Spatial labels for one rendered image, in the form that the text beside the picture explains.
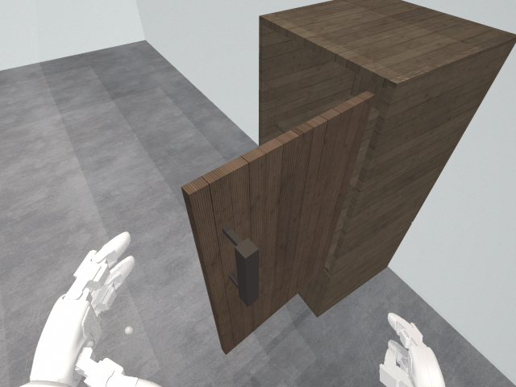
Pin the cupboard door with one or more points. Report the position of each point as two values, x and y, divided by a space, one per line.
285 196

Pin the handle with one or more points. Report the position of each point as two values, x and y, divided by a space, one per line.
247 267

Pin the robot left hand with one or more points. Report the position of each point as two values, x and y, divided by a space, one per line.
61 354

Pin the robot right hand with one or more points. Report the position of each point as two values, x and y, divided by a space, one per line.
418 366

